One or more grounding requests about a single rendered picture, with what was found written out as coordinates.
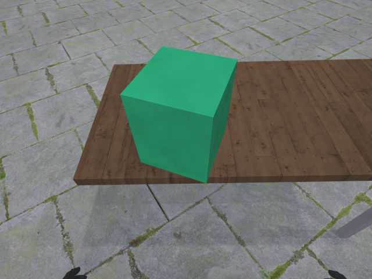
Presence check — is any table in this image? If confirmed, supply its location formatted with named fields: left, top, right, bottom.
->
left=73, top=59, right=372, bottom=238

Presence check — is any left robot hand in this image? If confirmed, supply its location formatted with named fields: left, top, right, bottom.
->
left=63, top=267, right=87, bottom=279

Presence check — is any carton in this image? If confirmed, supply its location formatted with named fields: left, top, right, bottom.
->
left=120, top=46, right=238, bottom=183

